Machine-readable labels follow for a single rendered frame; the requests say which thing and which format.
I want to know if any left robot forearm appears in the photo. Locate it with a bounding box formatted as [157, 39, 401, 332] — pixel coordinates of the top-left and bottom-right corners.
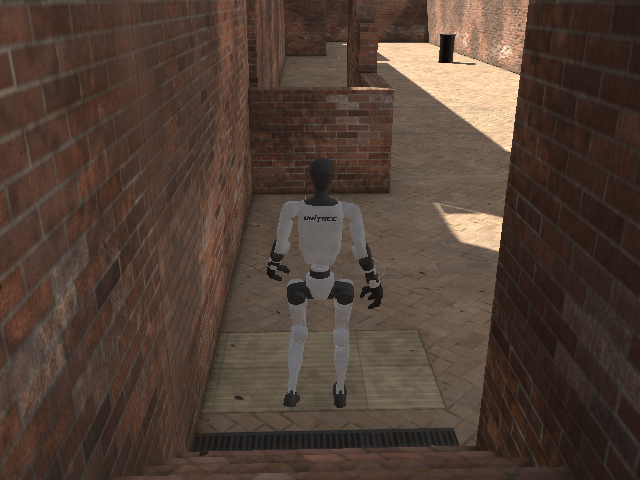
[268, 239, 285, 270]

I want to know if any robot right upper arm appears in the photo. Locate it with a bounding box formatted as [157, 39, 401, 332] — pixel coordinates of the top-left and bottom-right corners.
[342, 202, 368, 259]

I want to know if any robot head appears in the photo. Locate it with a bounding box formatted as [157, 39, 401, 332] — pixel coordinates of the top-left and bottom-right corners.
[304, 158, 338, 206]

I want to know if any right robot forearm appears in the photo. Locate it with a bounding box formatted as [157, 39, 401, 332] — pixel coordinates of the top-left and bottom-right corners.
[359, 243, 380, 288]

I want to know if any left robot hand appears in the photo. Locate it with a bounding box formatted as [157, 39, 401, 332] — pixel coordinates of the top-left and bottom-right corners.
[266, 265, 290, 281]

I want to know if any robot left thigh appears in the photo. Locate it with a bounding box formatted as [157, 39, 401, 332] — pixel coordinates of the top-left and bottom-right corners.
[287, 279, 308, 343]

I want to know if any robot left upper arm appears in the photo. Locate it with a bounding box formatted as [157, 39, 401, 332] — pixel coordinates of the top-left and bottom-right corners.
[274, 201, 300, 255]

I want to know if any right robot hand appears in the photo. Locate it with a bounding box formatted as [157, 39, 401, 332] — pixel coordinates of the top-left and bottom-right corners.
[360, 283, 383, 309]

